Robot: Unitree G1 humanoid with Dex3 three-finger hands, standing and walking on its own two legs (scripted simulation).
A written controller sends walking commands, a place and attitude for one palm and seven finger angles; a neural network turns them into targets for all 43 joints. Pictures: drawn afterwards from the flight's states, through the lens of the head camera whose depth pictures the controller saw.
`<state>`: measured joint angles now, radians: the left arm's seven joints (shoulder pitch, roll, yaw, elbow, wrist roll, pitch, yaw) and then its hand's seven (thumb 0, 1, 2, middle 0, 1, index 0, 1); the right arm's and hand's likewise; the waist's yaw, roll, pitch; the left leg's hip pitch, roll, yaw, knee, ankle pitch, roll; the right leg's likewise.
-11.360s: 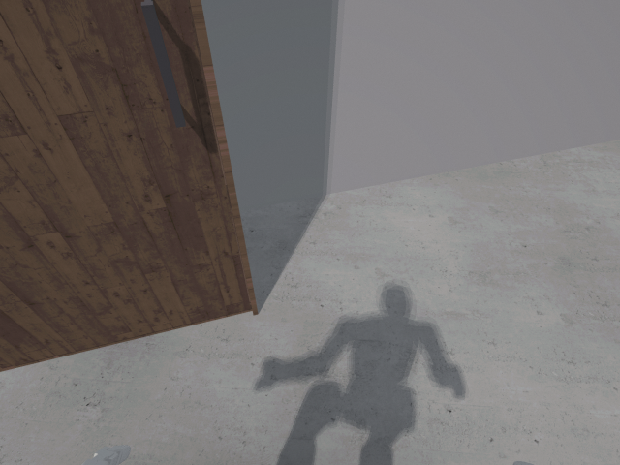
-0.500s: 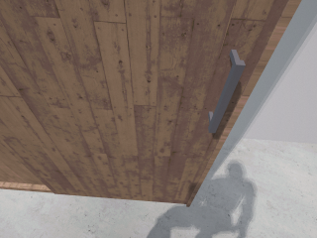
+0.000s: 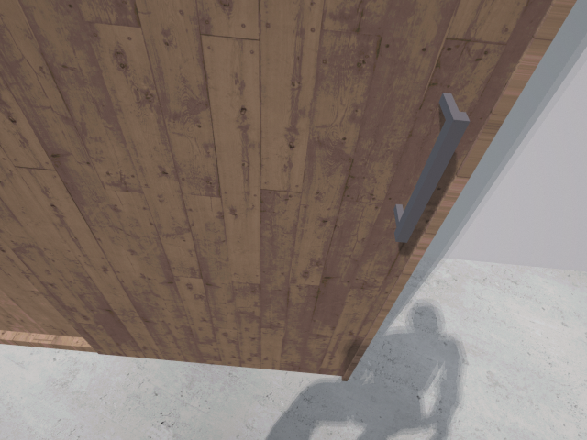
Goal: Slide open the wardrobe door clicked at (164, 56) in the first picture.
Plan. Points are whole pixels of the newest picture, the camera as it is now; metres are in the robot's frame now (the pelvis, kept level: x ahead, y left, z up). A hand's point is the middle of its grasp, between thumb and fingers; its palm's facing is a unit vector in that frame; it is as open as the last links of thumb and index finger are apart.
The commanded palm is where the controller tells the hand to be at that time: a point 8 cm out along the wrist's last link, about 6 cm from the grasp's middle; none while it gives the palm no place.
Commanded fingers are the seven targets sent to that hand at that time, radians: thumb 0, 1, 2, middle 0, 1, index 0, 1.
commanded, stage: look again from close up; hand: right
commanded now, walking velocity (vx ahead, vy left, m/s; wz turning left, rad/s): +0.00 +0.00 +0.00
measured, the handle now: (422, 176) +0.41 -0.13 +0.18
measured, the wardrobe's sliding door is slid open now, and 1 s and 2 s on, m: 0.00 0.00 0.00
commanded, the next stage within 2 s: raise the hand with hooked fingers in 0.30 s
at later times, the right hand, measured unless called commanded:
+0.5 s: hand out of the picture +0.08 -0.20 -0.12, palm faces +0.21 +0.94 -0.26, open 7.3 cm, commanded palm +0.10 -0.22 -0.05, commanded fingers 0.00 -0.76 -0.84 0.21 0.39 0.21 0.39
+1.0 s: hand (502, 439) +0.14 -0.22 +0.04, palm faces +0.20 +0.98 -0.09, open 9.7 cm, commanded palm +0.13 -0.26 +0.03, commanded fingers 0.00 -0.18 -0.59 0.25 0.76 0.25 0.76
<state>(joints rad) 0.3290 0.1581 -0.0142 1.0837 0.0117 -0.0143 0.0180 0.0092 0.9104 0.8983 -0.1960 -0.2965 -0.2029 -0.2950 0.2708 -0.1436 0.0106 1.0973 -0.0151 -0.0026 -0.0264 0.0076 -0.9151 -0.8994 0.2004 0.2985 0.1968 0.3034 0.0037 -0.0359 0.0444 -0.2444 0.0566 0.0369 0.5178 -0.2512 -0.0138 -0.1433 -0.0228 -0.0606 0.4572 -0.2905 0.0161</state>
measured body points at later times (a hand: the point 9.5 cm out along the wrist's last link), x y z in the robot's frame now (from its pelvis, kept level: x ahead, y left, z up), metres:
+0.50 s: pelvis +0.00 +0.00 +0.00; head +0.01 +0.02 +0.45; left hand +0.03 +0.23 -0.15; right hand +0.07 -0.25 -0.10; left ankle +0.02 +0.13 -0.74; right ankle -0.03 -0.13 -0.74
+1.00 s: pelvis -0.02 +0.00 -0.05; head +0.01 -0.02 +0.40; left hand +0.22 +0.20 -0.09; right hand +0.13 -0.27 +0.04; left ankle +0.02 +0.13 -0.74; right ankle -0.03 -0.13 -0.74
